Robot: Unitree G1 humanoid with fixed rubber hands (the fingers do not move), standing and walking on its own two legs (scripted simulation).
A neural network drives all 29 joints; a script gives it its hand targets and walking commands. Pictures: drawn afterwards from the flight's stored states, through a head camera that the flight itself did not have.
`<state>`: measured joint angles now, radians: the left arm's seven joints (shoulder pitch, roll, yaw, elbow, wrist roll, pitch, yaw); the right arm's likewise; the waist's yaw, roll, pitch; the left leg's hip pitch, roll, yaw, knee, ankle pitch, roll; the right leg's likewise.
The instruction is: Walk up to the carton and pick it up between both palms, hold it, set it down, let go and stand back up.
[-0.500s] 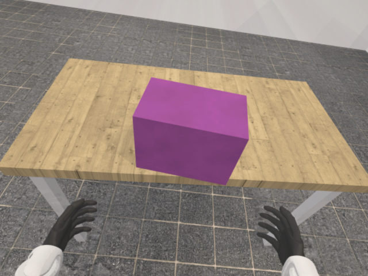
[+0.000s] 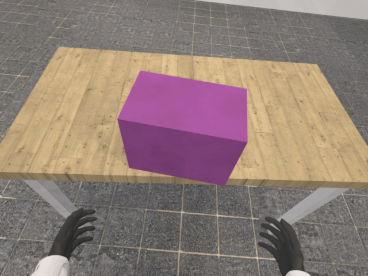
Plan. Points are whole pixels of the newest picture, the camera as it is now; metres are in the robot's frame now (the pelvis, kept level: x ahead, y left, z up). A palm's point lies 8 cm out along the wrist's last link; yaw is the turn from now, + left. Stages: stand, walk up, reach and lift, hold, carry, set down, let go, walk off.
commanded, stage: set down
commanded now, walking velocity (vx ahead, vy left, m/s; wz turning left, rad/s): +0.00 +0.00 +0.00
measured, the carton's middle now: (184, 130) +0.44 +0.01 +0.03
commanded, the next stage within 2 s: let go in 0.68 s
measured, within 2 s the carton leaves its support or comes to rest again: neither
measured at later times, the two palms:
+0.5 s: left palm out of the picture +0.13 +0.25 -0.07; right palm out of the picture +0.12 -0.19 -0.07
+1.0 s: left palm out of the picture +0.12 +0.25 -0.08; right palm out of the picture +0.12 -0.19 -0.09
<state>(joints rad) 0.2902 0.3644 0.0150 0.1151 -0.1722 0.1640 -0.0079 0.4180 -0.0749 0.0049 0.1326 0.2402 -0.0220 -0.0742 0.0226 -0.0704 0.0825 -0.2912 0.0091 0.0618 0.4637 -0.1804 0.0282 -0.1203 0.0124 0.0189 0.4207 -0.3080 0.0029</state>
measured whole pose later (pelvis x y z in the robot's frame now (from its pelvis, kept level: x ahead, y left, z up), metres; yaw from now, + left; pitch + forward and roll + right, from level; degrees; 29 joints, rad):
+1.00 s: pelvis -0.01 +0.00 +0.00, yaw +0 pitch +0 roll -1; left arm 0.29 0.31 -0.05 0.39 -0.17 0.09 0.04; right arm 0.25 -0.09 0.00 0.68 0.11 -0.21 0.02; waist 0.02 -0.04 0.08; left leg -0.29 0.01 0.06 0.46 -0.17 0.03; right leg -0.12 0.01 0.02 0.42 -0.30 0.00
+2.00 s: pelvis -0.01 +0.00 +0.00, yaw +0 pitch +0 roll -1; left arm 0.29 0.32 0.03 0.93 -0.10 -0.02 0.00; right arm 0.25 -0.25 0.00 0.99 0.04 -0.04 0.01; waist 0.02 -0.01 -0.05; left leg -0.29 0.01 0.06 0.46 -0.17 0.03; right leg -0.12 0.01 0.02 0.42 -0.30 0.00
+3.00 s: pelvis -0.03 +0.01 +0.00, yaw +0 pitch -2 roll -1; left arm 0.29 0.32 0.02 1.01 -0.10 -0.02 0.00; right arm 0.25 -0.25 0.00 1.04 0.04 -0.04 0.00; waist 0.02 0.00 -0.05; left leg -0.29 0.01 0.06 0.46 -0.15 0.04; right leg -0.12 0.01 0.02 0.42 -0.28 0.01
